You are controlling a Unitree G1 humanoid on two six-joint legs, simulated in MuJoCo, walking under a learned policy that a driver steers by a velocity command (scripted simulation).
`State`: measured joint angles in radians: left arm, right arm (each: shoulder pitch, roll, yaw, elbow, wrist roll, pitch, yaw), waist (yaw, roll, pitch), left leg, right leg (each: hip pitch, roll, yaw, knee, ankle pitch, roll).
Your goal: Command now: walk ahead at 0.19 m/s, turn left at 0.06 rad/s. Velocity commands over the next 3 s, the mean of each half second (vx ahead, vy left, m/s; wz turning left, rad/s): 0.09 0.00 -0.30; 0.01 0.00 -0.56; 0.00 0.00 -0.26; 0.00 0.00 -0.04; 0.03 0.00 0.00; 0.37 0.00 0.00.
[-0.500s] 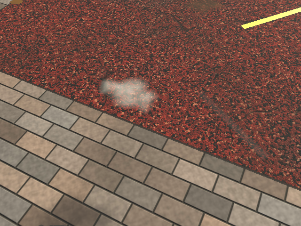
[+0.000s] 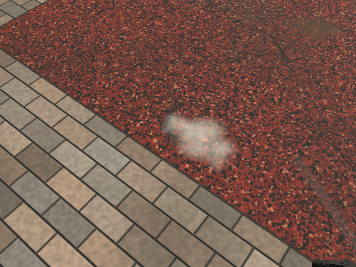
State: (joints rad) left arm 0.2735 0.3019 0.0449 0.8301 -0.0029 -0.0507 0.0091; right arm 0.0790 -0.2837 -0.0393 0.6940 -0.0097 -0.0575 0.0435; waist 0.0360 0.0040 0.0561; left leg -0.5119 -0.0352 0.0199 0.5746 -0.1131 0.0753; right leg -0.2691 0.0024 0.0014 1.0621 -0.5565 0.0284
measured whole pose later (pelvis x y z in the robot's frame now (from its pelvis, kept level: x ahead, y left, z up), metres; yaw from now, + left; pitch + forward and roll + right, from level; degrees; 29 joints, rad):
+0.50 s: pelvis +0.09 -0.05 +0.01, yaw -13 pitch +2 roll +2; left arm 0.19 0.30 0.08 0.76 0.00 0.03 0.01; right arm 0.09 -0.30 -0.07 0.81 -0.01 0.03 -0.03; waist 0.01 0.03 0.04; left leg -0.34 0.07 0.14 0.68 -0.40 -0.03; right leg -0.31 -0.02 -0.02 0.56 -0.28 -0.03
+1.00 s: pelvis +0.12 -0.03 +0.01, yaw -31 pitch +2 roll +1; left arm 0.13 0.33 0.08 0.70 -0.01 0.04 0.04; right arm 0.11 -0.29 -0.08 0.79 -0.02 -0.01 -0.01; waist 0.01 -0.04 0.04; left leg -0.28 -0.03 -0.04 0.50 -0.24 0.01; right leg -0.38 0.12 0.22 0.79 -0.49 0.00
